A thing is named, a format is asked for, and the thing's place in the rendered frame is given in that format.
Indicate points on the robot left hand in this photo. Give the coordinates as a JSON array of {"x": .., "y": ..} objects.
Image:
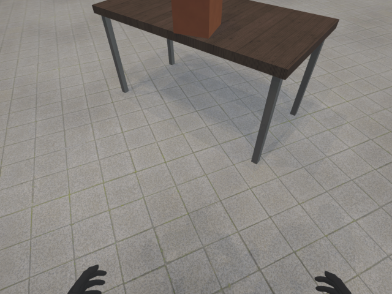
[{"x": 83, "y": 282}]

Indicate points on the robot right hand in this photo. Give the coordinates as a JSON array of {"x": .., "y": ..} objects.
[{"x": 333, "y": 280}]

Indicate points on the table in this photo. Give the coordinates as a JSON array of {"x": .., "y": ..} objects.
[{"x": 271, "y": 39}]

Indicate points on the carton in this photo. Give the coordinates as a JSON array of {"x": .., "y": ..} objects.
[{"x": 199, "y": 18}]

